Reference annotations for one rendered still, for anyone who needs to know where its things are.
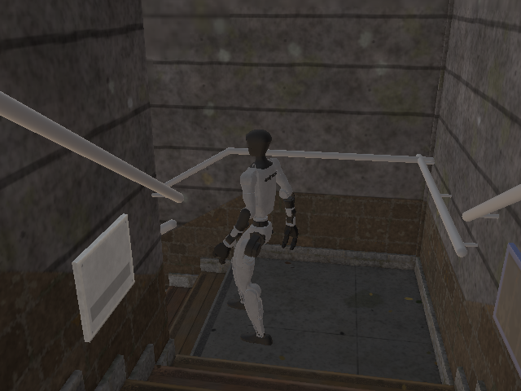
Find stairs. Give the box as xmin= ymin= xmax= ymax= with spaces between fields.
xmin=166 ymin=271 xmax=225 ymax=356
xmin=120 ymin=354 xmax=455 ymax=391

